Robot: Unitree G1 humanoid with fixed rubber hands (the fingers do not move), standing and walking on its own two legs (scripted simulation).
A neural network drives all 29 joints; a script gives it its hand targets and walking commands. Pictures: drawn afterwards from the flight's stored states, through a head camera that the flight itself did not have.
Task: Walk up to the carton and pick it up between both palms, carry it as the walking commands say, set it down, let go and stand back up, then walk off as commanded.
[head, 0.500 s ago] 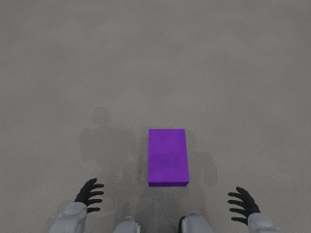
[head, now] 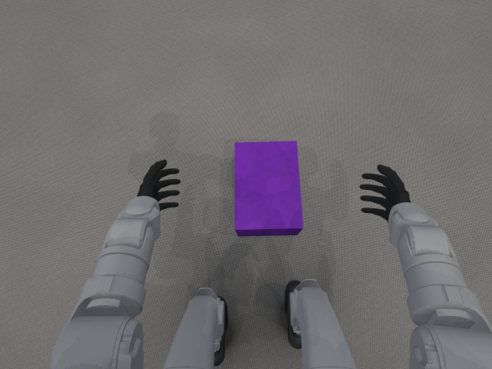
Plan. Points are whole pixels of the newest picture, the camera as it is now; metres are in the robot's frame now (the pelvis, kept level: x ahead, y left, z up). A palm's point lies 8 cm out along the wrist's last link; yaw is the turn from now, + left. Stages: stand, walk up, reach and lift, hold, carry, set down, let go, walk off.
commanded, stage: reach and lift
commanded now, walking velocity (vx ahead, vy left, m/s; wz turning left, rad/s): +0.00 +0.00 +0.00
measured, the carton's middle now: (266, 190) +0.55 -0.04 -0.60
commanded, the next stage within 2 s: none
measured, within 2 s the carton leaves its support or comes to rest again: neither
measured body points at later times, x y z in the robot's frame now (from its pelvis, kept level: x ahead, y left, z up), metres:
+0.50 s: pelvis +0.01 -0.01 -0.02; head +0.31 -0.02 +0.31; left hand +0.53 +0.16 -0.13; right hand +0.52 -0.25 -0.13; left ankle +0.06 +0.14 -0.65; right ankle +0.10 -0.13 -0.65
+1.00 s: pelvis +0.01 +0.00 -0.08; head +0.34 -0.01 +0.21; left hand +0.54 +0.15 -0.22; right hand +0.54 -0.24 -0.22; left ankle +0.06 +0.14 -0.65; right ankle +0.10 -0.13 -0.65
